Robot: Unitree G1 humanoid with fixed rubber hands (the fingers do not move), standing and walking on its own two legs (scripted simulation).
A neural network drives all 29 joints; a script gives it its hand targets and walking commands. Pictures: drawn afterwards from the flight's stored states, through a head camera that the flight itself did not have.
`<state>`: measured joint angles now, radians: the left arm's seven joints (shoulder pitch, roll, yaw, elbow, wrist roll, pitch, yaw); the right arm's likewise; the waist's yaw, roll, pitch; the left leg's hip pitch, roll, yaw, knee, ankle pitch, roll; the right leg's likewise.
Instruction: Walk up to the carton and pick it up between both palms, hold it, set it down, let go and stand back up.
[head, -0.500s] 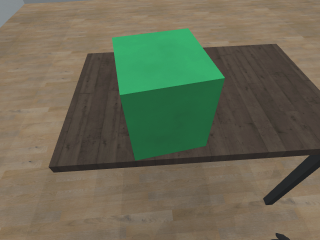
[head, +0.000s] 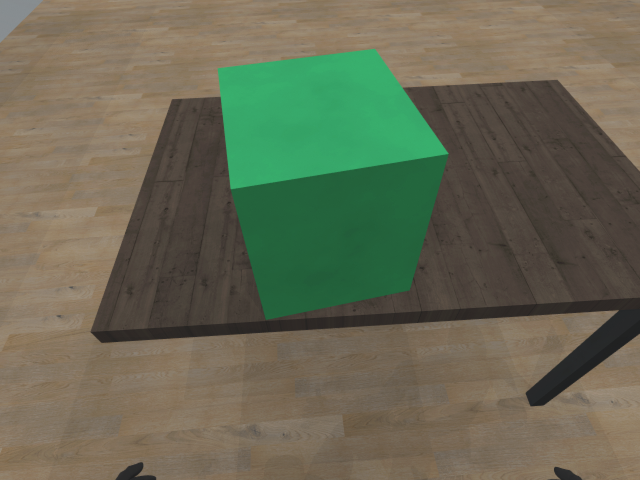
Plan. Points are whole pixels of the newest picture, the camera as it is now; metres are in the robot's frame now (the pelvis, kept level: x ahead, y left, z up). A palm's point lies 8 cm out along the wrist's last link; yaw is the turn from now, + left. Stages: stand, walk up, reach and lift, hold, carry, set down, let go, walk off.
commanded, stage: walk up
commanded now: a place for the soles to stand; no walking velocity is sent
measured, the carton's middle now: (319, 186) +0.52 +0.01 +0.06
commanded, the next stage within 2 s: reach and lift in 0.18 s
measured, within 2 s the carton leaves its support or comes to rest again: neither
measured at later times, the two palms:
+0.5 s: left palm (125, 436) +0.20 +0.28 -0.07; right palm out of the picture +0.14 -0.26 -0.10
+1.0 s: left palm (135, 416) +0.21 +0.25 -0.04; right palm (602, 460) +0.15 -0.30 -0.04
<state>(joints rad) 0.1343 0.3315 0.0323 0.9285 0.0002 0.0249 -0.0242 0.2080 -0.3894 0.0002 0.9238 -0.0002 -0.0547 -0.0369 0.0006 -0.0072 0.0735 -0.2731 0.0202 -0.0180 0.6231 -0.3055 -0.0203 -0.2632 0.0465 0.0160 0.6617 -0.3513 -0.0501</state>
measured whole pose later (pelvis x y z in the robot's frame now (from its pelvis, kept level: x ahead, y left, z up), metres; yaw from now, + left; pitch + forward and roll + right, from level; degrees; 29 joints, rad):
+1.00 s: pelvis +0.00 +0.01 +0.01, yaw +1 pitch +4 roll +0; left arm 0.15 0.31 0.03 0.39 0.00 0.26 0.08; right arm 0.14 -0.35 -0.13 0.62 0.03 -0.03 0.12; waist -0.11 -0.01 -0.04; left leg -0.32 -0.01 -0.02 0.48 -0.22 -0.01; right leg -0.31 0.04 0.00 0.49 -0.25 -0.05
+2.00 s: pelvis -0.02 -0.01 +0.02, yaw +1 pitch +3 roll +1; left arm 0.28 0.16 -0.08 -0.01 -0.04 0.08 0.22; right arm 0.19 -0.33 -0.09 0.31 0.23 -0.13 0.17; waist 0.02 -0.01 -0.06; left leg -0.31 0.01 -0.02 0.41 -0.16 -0.02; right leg -0.31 0.05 0.00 0.45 -0.19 -0.05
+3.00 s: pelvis -0.02 -0.01 +0.02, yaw +1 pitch +5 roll +1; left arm -0.42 0.16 0.06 0.01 -0.05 0.68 0.18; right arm -0.41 -0.45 -0.03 0.33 0.34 0.31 0.07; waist 0.03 -0.01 -0.02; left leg -0.30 0.01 -0.02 0.33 -0.11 -0.03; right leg -0.31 0.05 0.01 0.39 -0.16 -0.05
